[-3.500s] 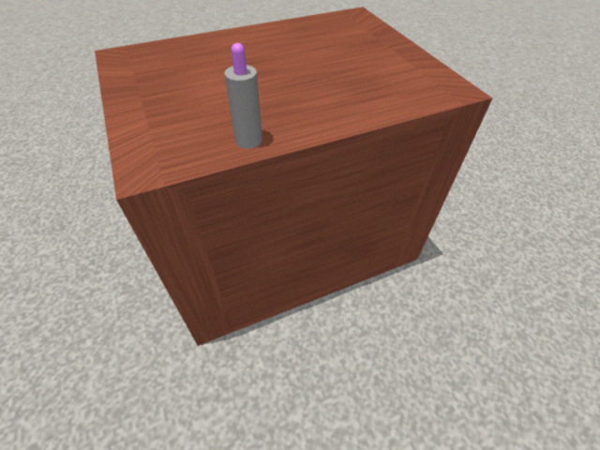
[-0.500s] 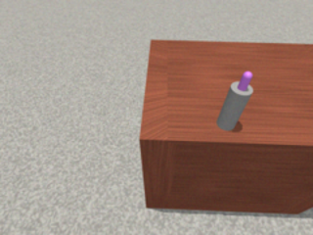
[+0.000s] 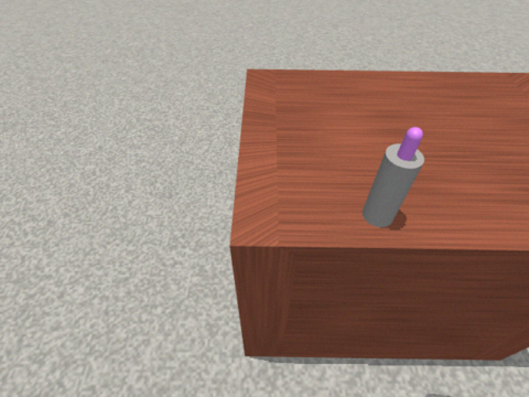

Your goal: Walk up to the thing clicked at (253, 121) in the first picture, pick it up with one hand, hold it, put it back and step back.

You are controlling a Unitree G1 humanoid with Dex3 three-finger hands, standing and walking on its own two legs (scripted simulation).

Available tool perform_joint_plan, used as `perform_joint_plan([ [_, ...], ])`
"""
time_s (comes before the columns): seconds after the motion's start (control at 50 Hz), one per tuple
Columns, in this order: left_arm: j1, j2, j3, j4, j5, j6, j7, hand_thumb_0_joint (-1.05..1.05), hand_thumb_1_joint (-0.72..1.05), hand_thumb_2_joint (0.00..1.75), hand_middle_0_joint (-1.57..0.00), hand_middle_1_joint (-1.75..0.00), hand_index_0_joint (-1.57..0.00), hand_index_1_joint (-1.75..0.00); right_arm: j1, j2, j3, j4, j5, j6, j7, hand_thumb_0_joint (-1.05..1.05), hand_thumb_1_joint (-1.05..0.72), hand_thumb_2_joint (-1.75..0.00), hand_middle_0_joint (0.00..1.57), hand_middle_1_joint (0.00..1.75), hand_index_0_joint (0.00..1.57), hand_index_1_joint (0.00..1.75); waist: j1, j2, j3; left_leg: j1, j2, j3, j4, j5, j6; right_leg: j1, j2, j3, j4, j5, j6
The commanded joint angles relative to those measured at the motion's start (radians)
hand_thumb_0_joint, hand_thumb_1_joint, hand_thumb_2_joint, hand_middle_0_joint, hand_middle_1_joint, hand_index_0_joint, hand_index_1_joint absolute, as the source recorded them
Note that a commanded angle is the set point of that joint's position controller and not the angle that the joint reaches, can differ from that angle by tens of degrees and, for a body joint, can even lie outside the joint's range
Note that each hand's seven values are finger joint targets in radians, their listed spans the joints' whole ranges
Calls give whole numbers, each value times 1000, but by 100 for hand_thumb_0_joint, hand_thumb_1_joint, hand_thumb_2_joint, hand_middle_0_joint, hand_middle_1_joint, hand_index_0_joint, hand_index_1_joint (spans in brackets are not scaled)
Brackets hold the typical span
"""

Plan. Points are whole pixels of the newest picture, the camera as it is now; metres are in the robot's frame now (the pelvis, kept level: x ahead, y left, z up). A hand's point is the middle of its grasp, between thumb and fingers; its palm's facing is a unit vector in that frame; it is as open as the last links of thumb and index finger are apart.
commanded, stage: walk up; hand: right
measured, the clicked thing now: (394, 178) +0.44 -0.22 +0.08
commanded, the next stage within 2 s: stand in 0.30 s
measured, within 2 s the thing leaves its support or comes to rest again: neither
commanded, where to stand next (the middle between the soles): +0.06 +0.00 m, yaw -1 degrees
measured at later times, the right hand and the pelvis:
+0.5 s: hand out of the picture +0.08 -0.25 -0.15, palm faces +0.00 +0.94 -0.33, open 7.4 cm; pelvis +0.00 +0.00 +0.00, yaw +0 degrees
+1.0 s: hand out of the picture +0.08 -0.26 -0.15, palm faces -0.01 +0.94 -0.33, open 7.4 cm; pelvis +0.00 -0.01 +0.00, yaw +0 degrees
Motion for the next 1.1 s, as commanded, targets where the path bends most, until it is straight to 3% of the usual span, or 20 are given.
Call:
perform_joint_plan([
  [0.0,-45,211,40,-55,-5,-19,17,0,90,90,-20,-30,-20,-30,-39,-218,-43,-59,0,-20,-17,0,-90,-90,20,30,20,30,4,3,-74,54,106,-98,-66,139,19,-26,-90,67,-53,163,-40],
  [0.08,-38,213,41,-57,-2,-20,18,0,90,90,-20,-30,-20,-30,-50,-216,-43,-66,-1,-19,-16,0,-90,-90,20,30,20,30,6,-3,-100,82,109,-90,-60,168,23,-14,-93,65,-53,193,-39],
  [0.26,-45,214,40,-66,-1,-18,19,0,90,90,-20,-30,-20,-30,-54,-215,-45,-68,-2,-15,-16,0,-90,-90,20,30,20,30,3,6,-80,71,104,-85,-72,134,18,-23,-89,69,-60,174,-38],
  [0.28,-41,208,36,-65,-5,-15,19,0,90,90,-20,-30,-20,-30,-56,-216,-39,-64,1,-20,-19,0,-90,-90,20,30,20,30,0,-14,-73,68,124,-100,-88,156,19,-22,-99,64,-63,151,-38],
  [0.34,-35,209,37,-64,-5,-12,18,0,90,90,-20,-30,-20,-30,-59,-218,-39,-57,1,-24,-20,0,-90,-90,20,30,20,30,4,-17,-68,67,122,-104,-95,164,13,-21,-96,63,-70,129,-38],
  [0.42,-19,207,35,-72,-4,-11,15,0,90,90,-20,-30,-20,-30,-57,-225,-37,-52,1,-31,-21,0,-90,-90,20,30,20,30,6,19,-112,98,124,-94,-84,212,13,-4,-103,66,-63,171,-41],
  [0.46,-20,211,36,-68,-6,-10,14,0,90,90,-20,-30,-20,-30,-52,-220,-33,-49,2,-30,-22,0,-90,-90,20,30,20,30,2,27,-105,86,120,-93,-98,160,12,-4,-102,69,-69,138,-41],
  [0.54,-23,213,34,-74,-4,-11,14,0,90,90,-20,-30,-20,-30,-48,-221,-32,-44,3,-30,-23,0,-90,-90,20,30,20,30,1,12,-104,97,123,-93,-88,201,12,-9,-104,69,-68,166,-43],
  [0.58,-18,212,34,-69,-5,-8,14,0,90,90,-20,-30,-20,-30,-44,-221,-29,-42,2,-28,-23,0,-90,-90,20,30,20,30,0,18,-79,69,119,-97,-101,120,11,-14,-104,69,-79,112,-44],
  [0.62,-11,207,31,-70,-3,-8,14,0,90,90,-20,-30,-20,-30,-55,-221,-31,-43,2,-28,-22,0,-90,-90,20,30,20,30,5,5,-79,84,123,-98,-94,161,13,-22,-103,64,-75,136,-44],
  [0.78,-2,212,32,-73,-3,-11,15,0,90,90,-20,-30,-20,-30,-34,-221,-29,-45,1,-26,-21,0,-90,-90,20,30,20,30,-3,-7,-69,69,116,-95,-95,107,13,-29,-105,69,-93,111,-42],
  [0.96,3,215,31,-80,-5,-17,17,0,90,90,-20,-30,-20,-30,-28,-222,-29,-44,0,-24,-20,0,-90,-90,20,30,20,30,-1,2,-84,80,119,-93,-76,159,13,-9,-110,75,-95,166,-43],
  [1.08,2,214,32,-78,-4,-10,16,0,90,90,-20,-30,-20,-30,-27,-218,-26,-43,1,-24,-21,0,-90,-90,20,30,20,30,0,7,-52,52,118,-100,-99,99,10,-28,-102,70,-95,94,-47],
])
